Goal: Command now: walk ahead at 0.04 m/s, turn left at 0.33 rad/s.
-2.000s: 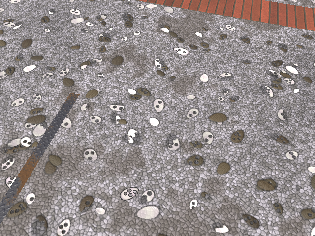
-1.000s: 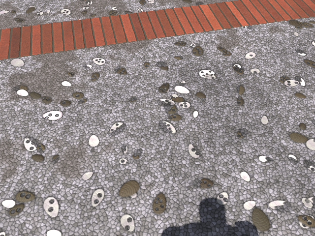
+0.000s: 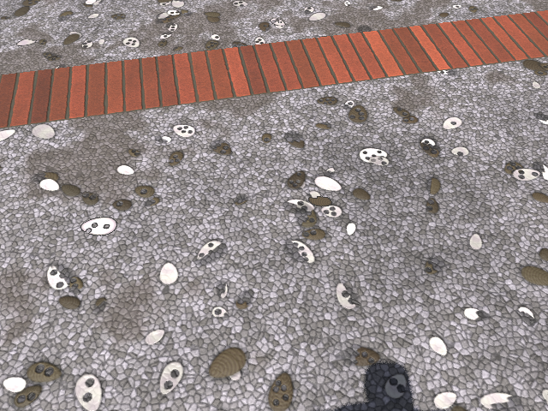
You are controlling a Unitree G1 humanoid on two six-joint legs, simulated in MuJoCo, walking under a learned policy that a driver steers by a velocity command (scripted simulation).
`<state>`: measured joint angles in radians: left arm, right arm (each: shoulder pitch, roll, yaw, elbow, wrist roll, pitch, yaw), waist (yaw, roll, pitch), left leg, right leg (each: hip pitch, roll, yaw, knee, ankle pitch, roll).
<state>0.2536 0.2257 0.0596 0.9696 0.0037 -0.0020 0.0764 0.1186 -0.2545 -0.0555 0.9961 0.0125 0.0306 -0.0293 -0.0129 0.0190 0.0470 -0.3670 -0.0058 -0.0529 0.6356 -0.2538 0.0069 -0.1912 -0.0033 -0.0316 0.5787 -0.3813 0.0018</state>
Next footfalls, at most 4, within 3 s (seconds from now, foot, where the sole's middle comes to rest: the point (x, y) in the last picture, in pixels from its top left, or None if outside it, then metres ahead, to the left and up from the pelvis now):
0.68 right None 0.45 0.02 -0.76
1.18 left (144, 350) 0.64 0.36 -0.76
1.70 right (206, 234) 1.00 0.23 -0.76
2.26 left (111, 183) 1.21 0.55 -0.76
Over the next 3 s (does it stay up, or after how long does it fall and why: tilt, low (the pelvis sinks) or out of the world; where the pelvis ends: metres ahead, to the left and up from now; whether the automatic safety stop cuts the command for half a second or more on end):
stays up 1.52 0.48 0.01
